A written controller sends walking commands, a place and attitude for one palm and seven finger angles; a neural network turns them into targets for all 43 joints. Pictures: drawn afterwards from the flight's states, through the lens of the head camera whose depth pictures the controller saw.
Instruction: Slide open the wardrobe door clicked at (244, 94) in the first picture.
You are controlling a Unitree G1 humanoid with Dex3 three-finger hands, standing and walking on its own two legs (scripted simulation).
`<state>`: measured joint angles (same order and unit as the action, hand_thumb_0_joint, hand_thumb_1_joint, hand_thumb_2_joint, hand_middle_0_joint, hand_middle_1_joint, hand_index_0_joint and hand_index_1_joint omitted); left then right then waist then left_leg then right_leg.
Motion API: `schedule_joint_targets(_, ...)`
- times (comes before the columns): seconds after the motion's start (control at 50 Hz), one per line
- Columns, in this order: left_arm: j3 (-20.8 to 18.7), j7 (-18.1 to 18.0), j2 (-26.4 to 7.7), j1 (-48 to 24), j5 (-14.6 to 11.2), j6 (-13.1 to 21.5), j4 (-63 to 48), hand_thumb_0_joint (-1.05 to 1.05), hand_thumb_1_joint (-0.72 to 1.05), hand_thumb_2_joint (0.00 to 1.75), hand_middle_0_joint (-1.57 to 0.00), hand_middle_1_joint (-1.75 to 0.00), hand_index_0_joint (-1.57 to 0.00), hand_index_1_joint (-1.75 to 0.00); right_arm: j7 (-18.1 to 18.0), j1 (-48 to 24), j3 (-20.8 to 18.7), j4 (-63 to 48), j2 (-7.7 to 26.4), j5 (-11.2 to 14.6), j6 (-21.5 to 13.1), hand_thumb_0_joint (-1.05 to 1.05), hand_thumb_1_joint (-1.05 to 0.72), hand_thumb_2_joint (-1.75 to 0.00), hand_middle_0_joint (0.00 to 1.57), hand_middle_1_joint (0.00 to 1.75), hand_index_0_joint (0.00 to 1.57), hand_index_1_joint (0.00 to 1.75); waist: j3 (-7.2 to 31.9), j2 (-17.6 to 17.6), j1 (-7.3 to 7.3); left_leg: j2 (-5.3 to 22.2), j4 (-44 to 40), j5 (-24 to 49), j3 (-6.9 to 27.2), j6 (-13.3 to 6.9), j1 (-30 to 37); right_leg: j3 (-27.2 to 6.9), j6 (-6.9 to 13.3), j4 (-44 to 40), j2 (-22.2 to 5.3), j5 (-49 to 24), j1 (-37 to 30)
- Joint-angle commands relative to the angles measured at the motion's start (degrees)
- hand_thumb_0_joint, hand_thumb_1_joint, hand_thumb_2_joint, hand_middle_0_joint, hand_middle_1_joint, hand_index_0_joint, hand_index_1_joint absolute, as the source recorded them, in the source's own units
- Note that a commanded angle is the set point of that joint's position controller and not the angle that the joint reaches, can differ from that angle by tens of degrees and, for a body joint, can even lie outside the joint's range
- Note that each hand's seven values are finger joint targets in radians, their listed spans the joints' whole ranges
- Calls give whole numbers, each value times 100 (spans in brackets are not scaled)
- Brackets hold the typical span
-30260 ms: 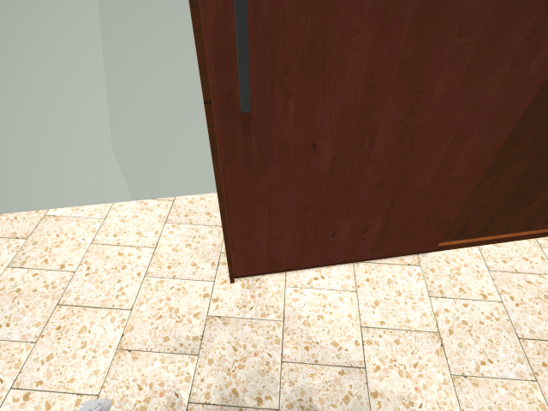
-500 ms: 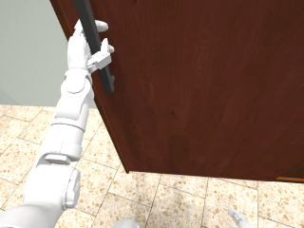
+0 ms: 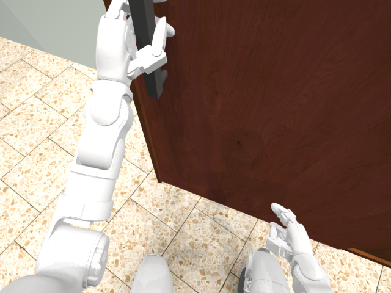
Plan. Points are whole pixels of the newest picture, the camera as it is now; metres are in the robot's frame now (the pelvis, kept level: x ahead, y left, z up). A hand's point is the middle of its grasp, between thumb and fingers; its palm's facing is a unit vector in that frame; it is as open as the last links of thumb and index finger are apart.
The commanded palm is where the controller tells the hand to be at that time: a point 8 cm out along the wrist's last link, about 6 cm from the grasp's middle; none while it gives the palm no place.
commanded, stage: step sideways, sliding the door along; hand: left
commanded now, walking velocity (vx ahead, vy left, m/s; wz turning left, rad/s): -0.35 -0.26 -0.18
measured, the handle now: (149, 4) +0.45 +0.19 +0.24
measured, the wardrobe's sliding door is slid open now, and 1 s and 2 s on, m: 0.01 0.20 0.40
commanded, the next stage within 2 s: none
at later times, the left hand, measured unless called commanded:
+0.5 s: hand (199, 60) +0.41 +0.11 +0.20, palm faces +0.32 -0.95 -0.01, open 6.6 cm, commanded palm +0.37 +0.06 +0.19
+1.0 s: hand (293, 92) +0.39 -0.02 +0.20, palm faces +0.25 -0.97 -0.04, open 6.6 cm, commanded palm +0.35 -0.04 +0.19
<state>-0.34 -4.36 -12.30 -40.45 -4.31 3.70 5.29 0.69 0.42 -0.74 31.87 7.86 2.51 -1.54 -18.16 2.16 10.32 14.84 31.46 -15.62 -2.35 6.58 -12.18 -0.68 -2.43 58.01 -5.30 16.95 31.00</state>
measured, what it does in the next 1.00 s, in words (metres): steps to the right: right foot, then left foot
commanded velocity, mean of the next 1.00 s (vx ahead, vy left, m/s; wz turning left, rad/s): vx -0.24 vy -0.11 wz -0.19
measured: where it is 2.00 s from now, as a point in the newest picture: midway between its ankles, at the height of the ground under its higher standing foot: outside the picture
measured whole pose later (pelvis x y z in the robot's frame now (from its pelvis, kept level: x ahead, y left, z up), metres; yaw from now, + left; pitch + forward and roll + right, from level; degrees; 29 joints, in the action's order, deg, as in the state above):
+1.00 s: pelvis +0.06 -0.17 +0.00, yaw -2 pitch -1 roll +2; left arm -4.2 -11.3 -6.2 -8.6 -2.4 3.7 -23.4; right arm 1.3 1.9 0.5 30.5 11.5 2.1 -5.3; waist -14.0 0.7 5.8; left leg 2.0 58.1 -35.1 -0.2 2.3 -20.9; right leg 5.0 6.1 31.2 1.4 12.7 17.4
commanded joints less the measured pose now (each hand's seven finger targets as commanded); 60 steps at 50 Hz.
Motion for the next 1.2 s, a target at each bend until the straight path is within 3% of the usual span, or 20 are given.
schedule_joint_targets(0.0, 1045, 371, 480, -2743, -62, 664, -2077, 0, 90, 90, -45, -140, -45, -140, -94, 209, -407, -738, 1097, 51, -346, 0, -90, -90, 20, 30, 20, 30, 3578, 2008, -1324, 657, -73, 4954, -507, -1048, 2390, 785, -76, -1320, 421, 9, -585)
schedule_joint_targets(0.04, 1024, 306, 417, -2392, -58, 665, -2174, 0, 90, 90, -45, -140, -45, -140, -87, 268, -335, -773, 1031, 76, -491, 0, -90, -90, 20, 30, 20, 30, 3509, 2121, -1273, 527, 334, 5082, -574, -830, 2572, 880, -33, -2014, 613, -113, -918)
schedule_joint_targets(0.08, 858, 268, 184, -2191, -22, 711, -2412, 0, 90, 90, -45, -140, -45, -140, -57, 212, -283, -776, 955, 129, -603, 0, -90, -90, 20, 30, 20, 30, 3506, 1504, -1115, 200, 1217, 4090, -457, -1161, 1970, 826, 7, -3155, 593, -1538, -1987)
schedule_joint_targets(0.1, 708, 235, -89, -2074, 50, 682, -2513, 0, 90, 90, -45, -140, -45, -140, -78, 200, -250, -738, 815, 178, -612, 0, -90, -90, 20, 30, 20, 30, 3604, 295, -1052, -300, 2031, 2422, -507, -1264, 1055, 333, 132, -3512, 34, -3791, -2910)
schedule_joint_targets(0.14, 378, 126, -587, -1246, 137, 514, -2636, 0, 90, 90, -45, -140, -45, -140, -255, -29, -114, -723, 614, -3, -687, 0, -90, -90, 20, 30, 20, 30, 3538, -1613, -909, -1360, 3480, -2655, -44, -442, -1304, -1370, 759, -2874, -1545, -8374, -3922)
schedule_joint_targets(0.18, 311, 68, -540, -1316, -21, 638, -3641, 0, 90, 90, -45, -140, -45, -140, -346, 101, -228, -635, 759, 31, -729, 0, -90, -90, 20, 30, 20, 30, 3624, -2312, -886, -1131, 3829, -2377, 455, -525, -1457, -1419, 969, -2567, -1529, -7374, -3960)
schedule_joint_targets(0.24, 667, -152, 129, -927, -27, 818, -4046, 0, 90, 90, -45, -140, -45, -140, -363, -26, -86, -484, 726, 96, -796, 0, -90, -90, 20, 30, 20, 30, 3831, -1408, -1174, -1146, 1173, -1535, 307, -606, -1111, -773, 1044, -2078, -1265, -6565, -4011)
schedule_joint_targets(0.28, 770, -156, 205, -937, 6, 1007, -4259, 0, 90, 90, -45, -140, -45, -140, -348, -36, -221, -558, 835, 49, -709, 0, -90, -90, 20, 30, 20, 30, 4024, -967, -1311, -958, -481, 1204, -144, -555, 808, -212, 620, -1451, -701, -4809, -2751)
schedule_joint_targets(0.32, 1225, -84, 536, -779, -31, 1057, -4567, 0, 90, 90, -45, -140, -45, -140, -224, -51, -467, -871, 1247, 74, -689, 0, -90, -90, 20, 30, 20, 30, 4286, 1286, -1047, 1202, -408, 5833, 1610, -1466, 2935, 70, 152, -184, 94, 1076, -224)
schedule_joint_targets(0.34, 1383, -21, 803, -642, 50, 1040, -4138, 0, 90, 90, -45, -140, -45, -140, -27, 215, -479, -833, 1163, 116, -724, 0, -90, -90, 20, 30, 20, 30, 4486, 981, -1073, 1260, -49, 6102, 1372, -1801, 2920, -205, 240, 695, 217, 1750, -154)
schedule_joint_targets(0.46, 1912, 87, 1178, -440, 137, 673, -4539, 0, 90, 90, -45, -140, -45, -140, 66, 344, -349, -910, 1053, 63, -963, 0, -90, -90, 20, 30, 20, 30, 3489, 1085, -1188, 439, -215, 5324, -151, -1205, 2594, 298, 90, 645, 301, 794, 108)
schedule_joint_targets(0.76, 1555, 84, 668, 705, 190, 654, -4923, 0, 90, 90, -45, -140, -45, -140, 151, 238, -72, -1102, 880, -100, -795, 0, -90, -90, 20, 30, 20, 30, 3300, 1000, -1207, 832, 377, 6332, -253, -1169, 2873, 461, 92, -2160, 491, -382, -841)
schedule_joint_targets(0.82, 1283, 77, 414, 867, 244, 692, -5014, 0, 90, 90, -45, -140, -45, -140, 122, 48, -38, -1085, 820, -23, -718, 0, -90, -90, 20, 30, 20, 30, 3382, 302, -1127, 561, 1137, 4844, -346, -965, 1886, 394, 124, -2978, 345, -2175, -2019)
schedule_joint_targets(0.88, 931, -28, 124, 1558, 242, 690, -4768, 0, 90, 90, -45, -140, -45, -140, 10, -84, -142, -1189, 722, 7, -674, 0, -90, -90, 20, 30, 20, 30, 3312, -2148, -805, -1423, 3335, -2573, 175, -446, -762, -1920, 981, -3052, -1369, -8498, -3200)
schedule_joint_targets(0.9, 1023, -36, 215, 1752, 196, 768, -4870, 0, 90, 90, -45, -140, -45, -140, 25, -6, -105, -1149, 663, 10, -682, 0, -90, -90, 20, 30, 20, 30, 3281, -1753, -794, -1347, 3541, -2539, 599, -520, -964, -1798, 759, -2995, -1400, -8086, -3274)
schedule_joint_targets(0.94, 1294, -64, 511, 1482, 210, 1014, -5446, 0, 90, 90, -45, -140, -45, -140, 51, -134, 81, -1031, 433, -4, -659, 0, -90, -90, 20, 30, 20, 30, 3502, -727, -921, -1217, 2923, -2259, 735, -479, -1438, -1627, 1157, -2852, -1409, -7299, -4019)
schedule_joint_targets(1.1, 724, -172, -81, 1307, 323, 1394, -4903, 0, 90, 90, -45, -140, -45, -140, -97, 96, -258, -870, 694, -150, -246, 0, -90, -90, 20, 30, 20, 30, 4297, -916, -1124, -891, 16, 315, -58, -478, 677, -774, 985, -2475, -783, -5766, -3095)
schedule_joint_targets(1.14, 641, -91, -167, 1038, 231, 1330, -4696, 0, 90, 90, -45, -140, -45, -140, -151, 168, -394, -943, 968, -141, -190, 0, -90, -90, 20, 30, 20, 30, 4232, -55, -1251, 536, -547, 3466, 1109, -1126, 2142, -263, 460, -1733, -193, -3388, -1278)
schedule_joint_targets(1.16, 555, 2, -122, 800, 201, 1321, -4559, 0, 90, 90, -45, -140, -45, -140, -114, 124, -447, -953, 1066, -178, -250, 0, -90, -90, 20, 30, 20, 30, 4056, 1149, -1212, 1762, -650, 6028, 2043, -1721, 2587, -29, 168, -757, 400, 265, -242)
schedule_joint_targets(1.18, 287, 40, -256, 617, 290, 1290, -4063, 0, 90, 90, -45, -140, -45, -140, -36, 71, -397, -844, 991, -239, -278, 0, -90, -90, 20, 30, 20, 30, 3761, 991, -1123, 1916, -615, 6156, 1809, -1904, 2348, -408, 258, 176, 568, 1394, 12)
